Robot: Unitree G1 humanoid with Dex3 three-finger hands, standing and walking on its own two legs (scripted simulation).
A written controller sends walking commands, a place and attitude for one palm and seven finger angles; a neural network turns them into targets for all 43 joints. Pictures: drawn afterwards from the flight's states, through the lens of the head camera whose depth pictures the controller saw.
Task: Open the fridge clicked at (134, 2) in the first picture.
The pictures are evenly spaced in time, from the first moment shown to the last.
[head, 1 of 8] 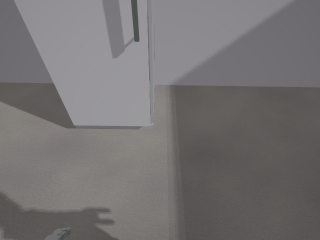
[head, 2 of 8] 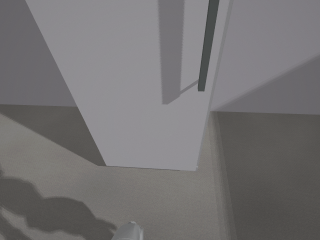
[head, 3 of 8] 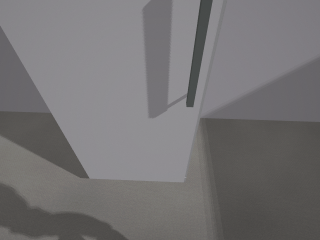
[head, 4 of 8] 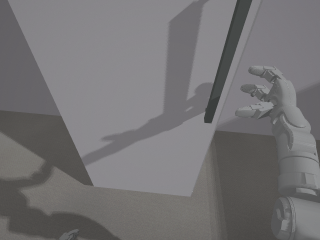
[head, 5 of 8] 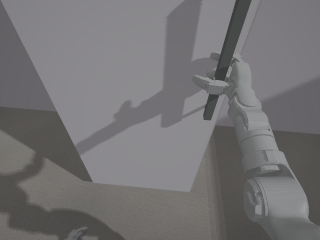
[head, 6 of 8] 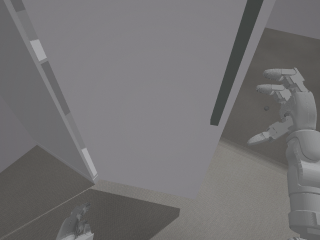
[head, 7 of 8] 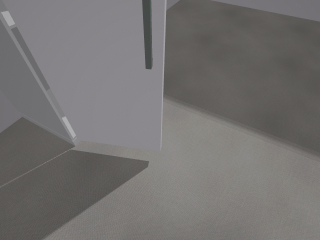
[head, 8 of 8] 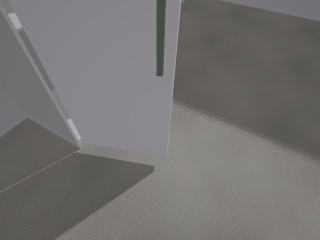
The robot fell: no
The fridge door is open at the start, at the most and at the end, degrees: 0 75 71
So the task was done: yes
